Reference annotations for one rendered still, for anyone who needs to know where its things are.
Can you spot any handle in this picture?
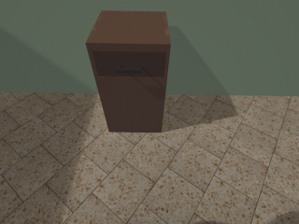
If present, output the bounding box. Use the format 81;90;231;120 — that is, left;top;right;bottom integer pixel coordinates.
117;64;141;74

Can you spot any cabinet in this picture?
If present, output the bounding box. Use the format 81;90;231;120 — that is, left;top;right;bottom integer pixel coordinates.
85;10;171;133

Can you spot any drawer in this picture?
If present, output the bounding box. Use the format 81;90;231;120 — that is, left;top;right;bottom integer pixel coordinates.
93;50;165;77

